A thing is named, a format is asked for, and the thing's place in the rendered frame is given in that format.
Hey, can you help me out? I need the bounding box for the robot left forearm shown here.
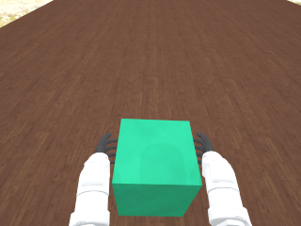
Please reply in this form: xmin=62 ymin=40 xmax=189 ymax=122
xmin=69 ymin=153 xmax=110 ymax=226

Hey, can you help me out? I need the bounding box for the carton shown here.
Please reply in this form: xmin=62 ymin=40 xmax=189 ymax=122
xmin=112 ymin=119 xmax=202 ymax=217

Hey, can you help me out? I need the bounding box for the left robot hand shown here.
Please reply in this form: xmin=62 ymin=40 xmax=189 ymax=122
xmin=95 ymin=133 xmax=118 ymax=165

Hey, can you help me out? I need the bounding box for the robot right forearm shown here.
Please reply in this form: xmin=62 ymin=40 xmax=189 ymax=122
xmin=201 ymin=151 xmax=252 ymax=226

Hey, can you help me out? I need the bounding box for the right robot hand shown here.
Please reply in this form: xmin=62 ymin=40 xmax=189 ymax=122
xmin=193 ymin=132 xmax=214 ymax=165

